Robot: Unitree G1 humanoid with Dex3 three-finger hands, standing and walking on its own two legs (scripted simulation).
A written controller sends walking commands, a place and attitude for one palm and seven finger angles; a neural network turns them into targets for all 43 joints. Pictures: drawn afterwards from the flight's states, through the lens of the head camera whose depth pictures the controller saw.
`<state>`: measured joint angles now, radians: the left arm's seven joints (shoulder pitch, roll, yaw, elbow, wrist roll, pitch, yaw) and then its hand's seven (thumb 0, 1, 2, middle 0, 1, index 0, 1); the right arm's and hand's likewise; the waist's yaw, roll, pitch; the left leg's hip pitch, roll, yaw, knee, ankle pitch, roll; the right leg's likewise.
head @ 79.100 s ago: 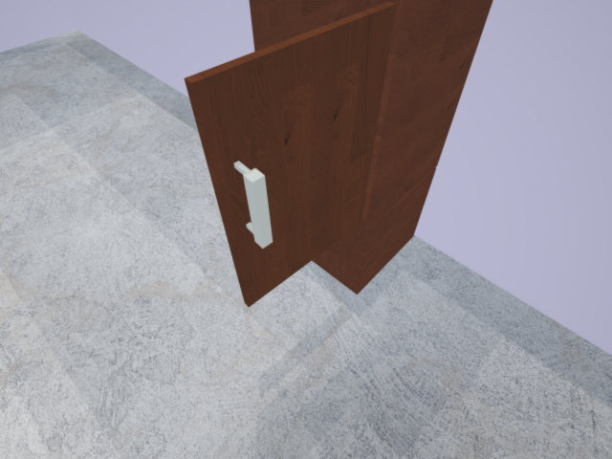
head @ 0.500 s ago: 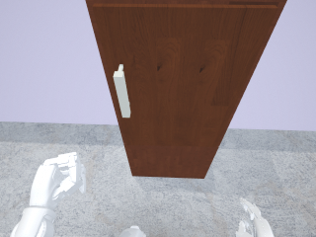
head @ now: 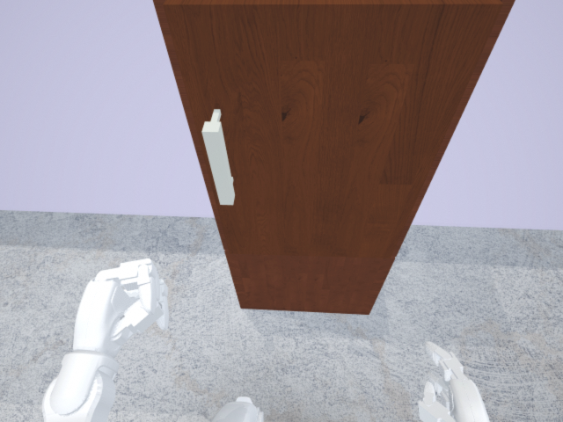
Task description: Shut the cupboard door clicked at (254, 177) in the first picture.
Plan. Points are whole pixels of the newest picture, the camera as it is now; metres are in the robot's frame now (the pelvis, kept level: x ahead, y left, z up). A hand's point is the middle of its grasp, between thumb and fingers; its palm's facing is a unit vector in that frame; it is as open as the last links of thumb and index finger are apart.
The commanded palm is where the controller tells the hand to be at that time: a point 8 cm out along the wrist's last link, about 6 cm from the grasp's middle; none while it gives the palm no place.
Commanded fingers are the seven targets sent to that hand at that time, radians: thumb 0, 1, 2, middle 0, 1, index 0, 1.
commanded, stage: bring the fist close to the handle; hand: left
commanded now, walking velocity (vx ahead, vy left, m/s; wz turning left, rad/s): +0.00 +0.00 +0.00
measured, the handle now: (222, 159) +0.52 +0.15 +0.07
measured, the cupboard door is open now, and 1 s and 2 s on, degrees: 1 1 0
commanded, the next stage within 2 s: push the door shut along its arc in 1.26 s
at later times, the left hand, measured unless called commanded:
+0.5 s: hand (210, 239) +0.34 +0.13 +0.08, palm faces -0.02 -1.00 -0.02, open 3.1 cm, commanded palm +0.33 +0.18 +0.08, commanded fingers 0.00 0.90 0.90 -1.30 -1.50 -1.30 -1.50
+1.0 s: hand (238, 191) +0.43 +0.10 +0.08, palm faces +0.02 -1.00 -0.02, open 3.1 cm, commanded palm +0.40 +0.16 +0.08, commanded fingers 0.00 0.90 0.90 -1.30 -1.50 -1.30 -1.50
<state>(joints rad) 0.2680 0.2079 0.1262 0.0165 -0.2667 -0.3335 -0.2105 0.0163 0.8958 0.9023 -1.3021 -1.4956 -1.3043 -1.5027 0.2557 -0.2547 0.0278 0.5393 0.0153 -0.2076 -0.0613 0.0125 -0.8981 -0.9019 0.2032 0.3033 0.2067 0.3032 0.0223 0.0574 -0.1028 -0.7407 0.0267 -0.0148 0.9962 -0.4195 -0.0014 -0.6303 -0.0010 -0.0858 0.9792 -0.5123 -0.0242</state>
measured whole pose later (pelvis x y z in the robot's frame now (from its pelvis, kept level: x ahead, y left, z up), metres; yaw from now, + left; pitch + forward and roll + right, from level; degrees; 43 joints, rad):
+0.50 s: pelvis +0.01 +0.00 +0.01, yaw -1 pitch +11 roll -1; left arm -0.14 0.16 0.07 0.34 -0.16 -0.31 -0.06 0.02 0.90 0.90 -1.30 -1.50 -1.30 -1.50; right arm 0.27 -0.26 0.01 0.61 0.00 -0.13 -0.03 0.01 -0.90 -0.90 0.20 0.30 0.21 0.30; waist -0.01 0.04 -0.10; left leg -0.73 0.03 0.02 0.95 -0.41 0.01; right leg -0.64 0.00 -0.05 0.95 -0.49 -0.02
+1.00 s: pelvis +0.00 +0.00 +0.00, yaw -3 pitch +14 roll +0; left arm -0.55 0.17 0.18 0.82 -0.11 -0.41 0.01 0.02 0.90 0.90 -1.30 -1.50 -1.30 -1.50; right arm 0.33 -0.25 -0.01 0.66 -0.01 -0.05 0.00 0.01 -0.90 -0.90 0.20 0.30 0.21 0.30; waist -0.07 0.04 -0.13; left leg -0.80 0.04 0.03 0.95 -0.40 0.00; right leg -0.73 0.01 -0.03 0.96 -0.48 -0.02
